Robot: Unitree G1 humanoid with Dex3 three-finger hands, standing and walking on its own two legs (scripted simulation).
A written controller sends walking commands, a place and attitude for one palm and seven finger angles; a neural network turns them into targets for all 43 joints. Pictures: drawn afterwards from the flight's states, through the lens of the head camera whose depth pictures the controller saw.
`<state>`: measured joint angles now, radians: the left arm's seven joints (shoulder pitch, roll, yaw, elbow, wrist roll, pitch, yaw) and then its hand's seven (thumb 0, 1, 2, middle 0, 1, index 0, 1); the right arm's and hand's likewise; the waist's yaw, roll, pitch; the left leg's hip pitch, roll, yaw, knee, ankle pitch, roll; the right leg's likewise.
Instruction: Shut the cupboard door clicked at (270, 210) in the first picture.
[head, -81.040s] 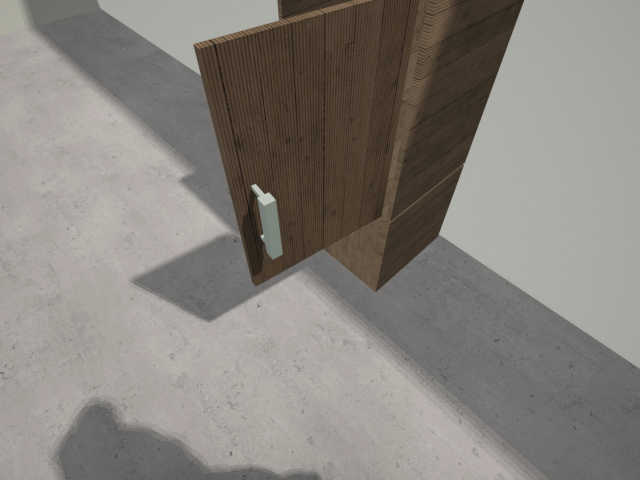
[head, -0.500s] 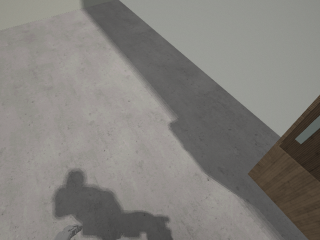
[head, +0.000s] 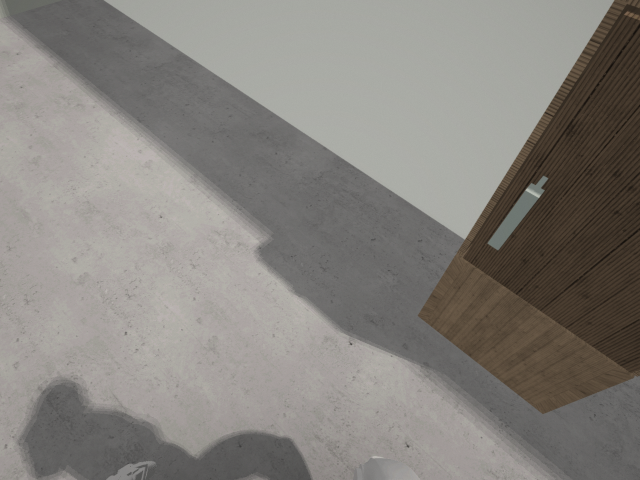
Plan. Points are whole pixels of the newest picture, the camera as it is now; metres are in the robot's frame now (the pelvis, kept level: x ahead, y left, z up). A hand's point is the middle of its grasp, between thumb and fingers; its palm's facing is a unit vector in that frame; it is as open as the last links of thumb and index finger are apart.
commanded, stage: turn to face it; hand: left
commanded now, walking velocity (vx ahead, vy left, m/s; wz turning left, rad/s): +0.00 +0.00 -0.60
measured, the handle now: (518, 213) +0.61 -0.35 -0.10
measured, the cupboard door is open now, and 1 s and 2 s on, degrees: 0 0 0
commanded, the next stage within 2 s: take the last steps up to it in 1.02 s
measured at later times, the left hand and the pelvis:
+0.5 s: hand (216, 465) +0.15 +0.15 -0.17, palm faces -0.24 -0.95 -0.22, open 7.3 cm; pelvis +0.03 -0.02 +0.00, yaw -17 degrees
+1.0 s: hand (278, 409) +0.23 +0.08 -0.16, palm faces -0.52 -0.81 -0.27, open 7.3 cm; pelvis +0.04 -0.05 +0.00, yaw -32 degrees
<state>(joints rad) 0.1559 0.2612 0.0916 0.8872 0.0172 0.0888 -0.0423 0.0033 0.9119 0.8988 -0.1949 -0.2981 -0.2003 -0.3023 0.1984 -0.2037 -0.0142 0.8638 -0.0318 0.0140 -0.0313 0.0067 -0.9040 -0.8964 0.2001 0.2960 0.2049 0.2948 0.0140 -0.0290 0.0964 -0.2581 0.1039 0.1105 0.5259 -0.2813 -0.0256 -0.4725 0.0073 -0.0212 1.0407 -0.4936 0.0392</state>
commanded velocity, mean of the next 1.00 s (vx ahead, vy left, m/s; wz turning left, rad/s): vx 0.00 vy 0.00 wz -0.48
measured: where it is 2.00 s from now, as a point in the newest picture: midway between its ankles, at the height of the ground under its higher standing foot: outside the picture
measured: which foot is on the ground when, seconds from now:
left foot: down 0.00-0.14, up 0.16-0.52, down 0.54-0.86, up 0.88-1.00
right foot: up 0.00-0.12, down 0.14-0.54, up 0.56-0.84, down 0.86-1.00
